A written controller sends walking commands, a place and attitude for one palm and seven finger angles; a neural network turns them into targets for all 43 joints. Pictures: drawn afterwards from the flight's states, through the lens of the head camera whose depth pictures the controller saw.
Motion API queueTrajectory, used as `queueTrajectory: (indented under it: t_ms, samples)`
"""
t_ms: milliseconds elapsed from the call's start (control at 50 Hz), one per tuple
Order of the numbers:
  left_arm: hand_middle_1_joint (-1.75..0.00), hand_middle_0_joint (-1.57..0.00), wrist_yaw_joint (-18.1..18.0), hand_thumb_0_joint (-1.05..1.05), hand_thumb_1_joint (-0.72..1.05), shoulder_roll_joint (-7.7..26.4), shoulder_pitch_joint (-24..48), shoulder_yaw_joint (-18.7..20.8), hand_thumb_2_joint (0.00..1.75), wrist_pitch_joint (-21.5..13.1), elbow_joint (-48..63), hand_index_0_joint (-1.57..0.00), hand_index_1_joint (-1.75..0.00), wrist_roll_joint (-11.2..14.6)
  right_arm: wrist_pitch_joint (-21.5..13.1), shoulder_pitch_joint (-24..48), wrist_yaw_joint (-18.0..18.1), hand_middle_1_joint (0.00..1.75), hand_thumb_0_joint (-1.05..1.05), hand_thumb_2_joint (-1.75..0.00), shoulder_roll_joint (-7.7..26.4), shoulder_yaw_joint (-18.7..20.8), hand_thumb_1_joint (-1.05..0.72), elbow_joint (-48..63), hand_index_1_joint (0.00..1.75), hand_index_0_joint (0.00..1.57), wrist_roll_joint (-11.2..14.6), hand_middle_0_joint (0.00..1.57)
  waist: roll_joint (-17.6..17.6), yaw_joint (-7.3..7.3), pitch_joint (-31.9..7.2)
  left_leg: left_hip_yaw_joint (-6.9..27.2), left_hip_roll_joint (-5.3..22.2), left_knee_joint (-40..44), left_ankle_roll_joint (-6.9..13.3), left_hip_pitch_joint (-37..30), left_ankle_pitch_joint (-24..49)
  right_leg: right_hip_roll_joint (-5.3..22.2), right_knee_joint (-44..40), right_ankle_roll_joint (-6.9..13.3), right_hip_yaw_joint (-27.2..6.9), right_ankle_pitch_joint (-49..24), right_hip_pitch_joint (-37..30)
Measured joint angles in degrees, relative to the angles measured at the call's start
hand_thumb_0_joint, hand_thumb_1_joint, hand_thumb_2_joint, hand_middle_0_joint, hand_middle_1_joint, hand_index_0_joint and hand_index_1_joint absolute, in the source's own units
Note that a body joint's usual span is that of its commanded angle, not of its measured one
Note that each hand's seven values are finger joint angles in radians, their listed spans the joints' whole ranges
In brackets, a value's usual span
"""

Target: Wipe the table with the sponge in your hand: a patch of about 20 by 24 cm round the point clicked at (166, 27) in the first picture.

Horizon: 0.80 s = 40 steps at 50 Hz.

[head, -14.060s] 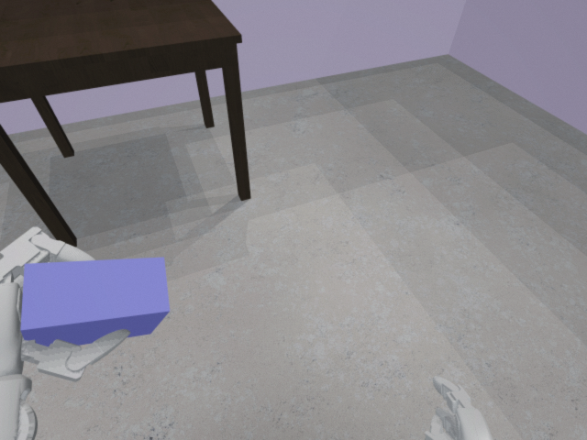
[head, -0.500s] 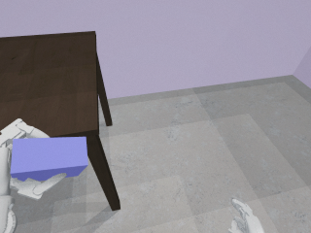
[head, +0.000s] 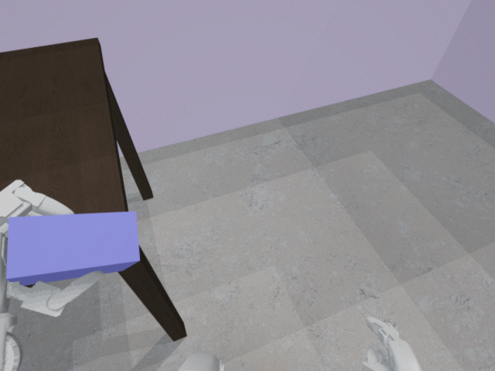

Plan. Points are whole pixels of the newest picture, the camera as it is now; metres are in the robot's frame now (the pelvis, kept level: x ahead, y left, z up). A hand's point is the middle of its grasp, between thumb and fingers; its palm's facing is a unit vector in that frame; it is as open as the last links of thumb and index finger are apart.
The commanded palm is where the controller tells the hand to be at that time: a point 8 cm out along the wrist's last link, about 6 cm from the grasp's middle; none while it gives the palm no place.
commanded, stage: shuffle to correct the standing spot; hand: left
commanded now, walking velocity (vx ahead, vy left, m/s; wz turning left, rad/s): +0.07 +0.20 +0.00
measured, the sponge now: (94, 247) +0.23 +0.21 +0.15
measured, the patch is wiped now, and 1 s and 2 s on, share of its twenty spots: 0.00 0.00 0.00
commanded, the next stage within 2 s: come to a stop and stand still in 0.82 s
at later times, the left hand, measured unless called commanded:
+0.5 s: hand out of the picture +0.27 +0.35 +0.17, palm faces +0.31 -0.84 -0.45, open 10.0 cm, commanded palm +0.21 +0.39 +0.19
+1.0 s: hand out of the picture +0.26 +0.44 +0.18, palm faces +0.32 -0.84 -0.43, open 10.0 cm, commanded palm +0.20 +0.49 +0.19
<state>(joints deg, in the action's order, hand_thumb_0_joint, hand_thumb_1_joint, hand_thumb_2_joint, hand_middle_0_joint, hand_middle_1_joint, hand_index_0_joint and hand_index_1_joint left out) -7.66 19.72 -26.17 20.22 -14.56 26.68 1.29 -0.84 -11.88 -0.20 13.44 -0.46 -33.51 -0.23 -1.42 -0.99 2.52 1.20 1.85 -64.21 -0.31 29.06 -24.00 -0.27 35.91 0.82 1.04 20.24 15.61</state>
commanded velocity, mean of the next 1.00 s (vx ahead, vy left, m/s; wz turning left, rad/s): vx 0.02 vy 0.15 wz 0.02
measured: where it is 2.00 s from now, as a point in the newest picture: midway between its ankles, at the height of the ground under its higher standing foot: outside the picture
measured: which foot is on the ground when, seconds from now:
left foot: up 0.00-0.10, down 0.12-0.70, up 0.72-0.94, down 0.96-1.00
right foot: down 0.00-0.18, up 0.20-0.24, down 0.26-0.42, up 0.44-0.66, down 0.68-0.96, up 0.98-1.00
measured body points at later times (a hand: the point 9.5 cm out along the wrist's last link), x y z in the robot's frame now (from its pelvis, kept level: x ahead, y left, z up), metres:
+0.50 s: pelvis +0.03 +0.12 +0.00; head +0.06 +0.13 +0.45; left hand +0.25 +0.40 +0.19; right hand +0.18 -0.11 -0.09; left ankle +0.07 +0.20 -0.72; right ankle -0.02 -0.03 -0.69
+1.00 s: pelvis +0.02 +0.23 -0.01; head +0.05 +0.22 +0.44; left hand +0.23 +0.48 +0.20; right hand +0.16 -0.05 -0.09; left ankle +0.07 +0.39 -0.73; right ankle +0.02 +0.07 -0.72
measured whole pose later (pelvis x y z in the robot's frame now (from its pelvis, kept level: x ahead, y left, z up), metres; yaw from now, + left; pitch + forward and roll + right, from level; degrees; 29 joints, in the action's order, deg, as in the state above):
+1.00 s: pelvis +0.02 +0.23 -0.01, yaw -4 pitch -1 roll +2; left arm -9.4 22.9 -27.0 20.7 -11.2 31.9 1.8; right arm -3.8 -12.4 4.1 14.2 2.6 -33.5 0.5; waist 2.0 0.5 4.3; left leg -0.5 3.0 -35.4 -3.4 18.4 -15.1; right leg 9.9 42.7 -3.0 4.2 21.9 19.9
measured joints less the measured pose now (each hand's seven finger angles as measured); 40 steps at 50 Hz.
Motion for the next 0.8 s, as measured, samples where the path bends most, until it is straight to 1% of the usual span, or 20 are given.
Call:
queueTrajectory:
  t_ms: [60, 120, 140, 160, 200, 260, 300, 360, 380, 400, 440, 480, 540, 600, 660, 680, 700, 740, 780, 800]
  samples:
    - [-1.37, -0.72, 0.1, -0.02, -0.49, 0.6, -1.5, 0.0, 1.02, -0.2, 1.6, -0.75, -1.35, -0.4, -0.6, -0.1, 0.7, 0.30, 0.02, -0.90, 0.2, 0.6, -0.90, 0.3, 0.30, 0.20, 0.1, 0.20, 1.4, 0.22, 0.9, 0.5, 2.5, 14.2, 0.0, -1.9, 6.0, 1.5, -1.6, -1.5, -2.1, -0.7, -1.0]
    - [-1.37, -0.72, 0.7, -0.02, -0.49, 2.0, -1.8, 0.3, 1.02, 0.0, 2.7, -0.75, -1.35, -0.4, -1.7, -0.7, 1.8, 0.30, 0.02, -0.90, 1.1, 1.7, -0.90, 1.1, 0.30, 0.20, 0.4, 0.20, 1.2, 0.68, 1.9, -0.9, 2.8, 29.0, -0.1, -7.8, 12.5, 2.9, 0.0, -3.5, -3.5, 0.8, -1.7]
    - [-1.37, -0.72, 0.9, -0.02, -0.49, 2.7, -1.5, 0.7, 1.02, 0.1, 2.7, -0.75, -1.35, -0.3, -2.0, -0.6, 2.2, 0.30, 0.02, -0.90, 1.1, 2.2, -0.90, 1.1, 0.30, 0.20, 0.5, 0.20, 1.2, 0.85, 2.2, -1.4, 2.4, 30.1, -1.4, -8.8, 11.3, 3.5, 1.4, -4.2, -4.0, 1.7, -1.4]
    - [-1.37, -0.72, 1.1, -0.02, -0.49, 3.6, -0.8, 1.4, 1.02, 0.2, 2.2, -0.75, -1.35, -0.2, -2.1, -0.1, 2.6, 0.30, 0.01, -0.90, 0.7, 2.6, -0.91, 1.0, 0.30, 0.20, 0.8, 0.20, 1.9, 0.81, 2.6, -2.2, 1.6, 29.3, -2.0, -8.9, 10.4, 4.4, 2.8, -4.3, -4.8, 2.5, -1.0]
    - [-1.37, -0.72, 1.3, -0.02, -0.49, 5.1, 0.3, 3.0, 1.02, 0.8, 0.9, -0.75, -1.35, 0.2, -2.1, 0.5, 2.8, 0.30, 0.01, -0.90, -0.5, 2.6, -0.91, 1.1, 0.30, 0.20, 1.2, 0.20, 2.9, 0.71, 2.9, -3.8, 0.8, 27.8, -1.8, -8.6, 9.5, 5.3, 6.5, -3.3, -4.9, 3.3, 0.7]
    - [-1.37, -0.72, 0.8, -0.02, -0.49, 5.6, 0.8, 4.4, 1.02, 1.7, 0.0, -0.75, -1.35, 0.5, -3.3, 0.4, 2.4, 0.30, 0.01, -0.90, -2.4, 1.5, -0.91, 1.5, 0.30, 0.20, 1.4, 0.20, 3.2, 0.81, 2.4, -4.9, 0.5, 26.4, -0.7, -8.0, 8.7, 4.5, 5.7, -2.0, -1.8, 3.6, 0.8]
    - [-1.37, -0.72, 0.6, -0.02, -0.49, 3.6, 0.9, 3.4, 1.02, 1.9, 0.5, -0.75, -1.35, 0.2, -3.9, 0.1, 1.8, 0.30, 0.01, -0.90, -2.4, 0.6, -0.91, 1.4, 0.30, 0.20, 1.3, 0.20, 1.2, 1.41, 2.1, -4.2, 1.0, 25.1, -0.3, -7.3, 7.9, 3.9, 3.6, -2.9, -0.8, 2.7, -0.3]
    - [-1.37, -0.72, 0.2, -0.02, -0.49, 1.7, -0.7, 1.1, 1.02, 1.3, 2.7, -0.75, -1.35, -0.1, -3.2, -0.4, 0.9, 0.30, 0.01, -0.90, -2.3, -0.1, -0.91, 0.3, 0.30, 0.20, 0.9, 0.20, 0.8, 1.28, 1.0, -3.7, -0.3, 21.2, -0.5, -6.3, 4.6, 4.7, 1.7, -4.5, -1.2, 2.0, -0.9]
    - [-1.37, -0.72, 0.1, -0.02, -0.49, 1.6, -1.2, 0.6, 1.02, 1.2, 3.4, -0.75, -1.35, -0.1, -2.8, -0.4, 0.7, 0.30, 0.01, -0.90, -2.2, -0.2, -0.90, 0.0, 0.30, 0.20, 0.8, 0.20, 1.0, 1.21, 0.7, -3.7, -0.8, 21.8, -0.5, -6.6, 3.9, 5.1, 1.3, -5.0, -1.5, 1.9, -1.1]
    - [-1.37, -0.72, 0.0, -0.02, -0.49, 1.8, -1.6, 0.5, 1.02, 1.1, 4.1, -0.75, -1.35, -0.1, -2.5, -0.5, 0.7, 0.30, 0.01, -0.90, -2.1, -0.4, -0.90, -0.2, 0.30, 0.20, 0.8, 0.20, 1.2, 1.25, 0.4, -3.6, -1.2, 24.7, -0.4, -7.7, 6.4, 5.5, 1.5, -5.4, -1.8, 2.0, -0.9]
    - [-1.37, -0.72, 0.2, -0.02, -0.49, 2.8, -1.0, 1.2, 1.02, 1.2, 3.8, -0.75, -1.35, 0.2, -2.0, 0.1, 1.0, 0.30, 0.01, -0.90, -2.7, -0.1, -0.90, -0.6, 0.30, 0.20, 0.9, 0.20, 2.7, 1.13, 1.1, -4.9, -2.6, 25.6, 1.7, -8.4, 7.9, 6.7, 6.2, -4.5, -2.7, 2.8, 1.0]
    - [-1.37, -0.72, 0.3, -0.02, -0.49, 3.6, -0.5, 2.2, 1.02, 1.9, 2.4, -0.75, -1.35, 0.6, -2.3, 0.5, 1.4, 0.30, 0.02, -0.90, -3.6, 0.2, -0.90, -0.4, 0.30, 0.20, 0.7, 0.20, 3.1, 0.88, 1.4, -5.9, -3.3, 26.8, 3.4, -9.3, 7.4, 5.7, 14.9, -3.1, -2.9, 8.1, 4.1]
    - [-1.37, -0.72, -0.4, -0.02, -0.49, 3.4, -1.0, 2.5, 1.02, 3.3, 1.8, -0.75, -1.35, 0.7, -3.7, 0.3, 1.4, 0.30, 0.02, -0.90, -4.4, -0.2, -0.90, -0.2, 0.30, 0.20, 0.4, 0.20, 2.7, 1.05, 1.0, -6.5, -3.5, 30.9, 4.4, -11.2, 9.0, 3.9, 21.0, -2.1, 0.5, 9.4, 6.8]
    - [-1.37, -0.72, -1.0, -0.02, -0.49, 2.7, -2.0, 1.5, 1.02, 4.2, 2.9, -0.75, -1.35, 1.1, -4.8, -0.2, 1.4, 0.30, 0.02, -0.90, -4.1, -1.0, -0.90, 0.2, 0.30, 0.20, 0.2, 0.20, 1.9, 0.93, 0.1, -7.2, -3.9, 33.9, 5.0, -12.3, 10.7, 2.7, 15.1, -1.8, 4.6, 7.5, 5.7]
    - [-1.37, -0.72, -1.0, -0.02, -0.49, 2.9, -2.4, 0.5, 1.02, 4.5, 3.5, -0.75, -1.35, 1.3, -5.0, -0.4, 1.7, 0.30, 0.01, -0.90, -3.0, -1.7, -0.90, 0.9, 0.30, 0.20, -0.2, 0.20, 1.3, 0.71, -0.8, -7.9, -5.0, 34.2, 5.6, -11.9, 11.0, 2.3, 2.6, -1.3, 7.3, 1.5, 1.7]
    - [-1.37, -0.72, -1.0, -0.02, -0.49, 3.4, -2.5, 0.5, 1.02, 4.4, 3.5, -0.75, -1.35, 1.3, -4.7, -0.5, 1.9, 0.30, 0.01, -0.90, -2.5, -1.8, -0.90, 1.3, 0.30, 0.20, -0.3, 0.20, 1.2, 0.69, -1.1, -8.1, -5.5, 33.2, 5.7, -11.1, 10.6, 2.5, -1.7, -0.6, 7.7, -1.4, 0.0]
    - [-1.37, -0.72, -0.9, -0.02, -0.49, 3.1, -2.1, 0.1, 1.02, 4.2, 2.9, -0.75, -1.35, 1.1, -4.1, -0.2, 2.0, 0.30, 0.01, -0.90, -1.8, -1.6, -0.90, 1.5, 0.30, 0.20, -0.4, 0.20, -0.2, 0.72, -1.1, -7.7, -5.0, 31.3, 5.1, -10.1, 9.7, 2.1, -2.7, 0.5, 8.3, -2.7, -0.2]
    - [-1.37, -0.72, -0.9, -0.02, -0.49, 2.7, -1.5, -0.4, 1.02, 4.0, 1.7, -0.75, -1.35, 1.2, -2.9, 0.3, 1.6, 0.30, 0.01, -0.90, -0.8, -0.9, -0.90, 1.1, 0.30, 0.20, -0.2, 0.20, -1.4, 0.41, -1.1, -5.4, -5.2, 22.7, 2.0, -6.6, 3.8, 2.2, -2.0, 1.5, 8.4, -2.8, 0.5]
    - [-1.37, -0.72, -1.1, -0.02, -0.49, 2.1, -1.4, -0.3, 1.02, 3.7, 0.4, -0.75, -1.35, 1.2, -1.8, 0.8, 1.0, 0.30, 0.01, -0.90, -0.3, -0.5, -0.90, -0.1, 0.30, 0.20, -0.2, 0.20, -0.4, -0.25, -1.0, -3.0, -5.2, 11.8, 0.2, -3.2, 1.2, 3.2, -1.7, 1.2, 7.1, -2.7, 0.9]
    - [-1.37, -0.72, -1.2, -0.02, -0.49, 1.7, -1.2, -0.2, 1.02, 3.6, -0.1, -0.75, -1.35, 1.0, -1.5, 0.9, 1.0, 0.30, 0.01, -0.90, -0.1, -0.4, -0.90, -0.6, 0.30, 0.20, -0.2, 0.20, 0.1, -0.24, -0.9, -2.1, -4.3, 8.6, -0.3, -2.3, 1.2, 3.7, -2.0, 0.8, 6.7, -2.9, 0.7]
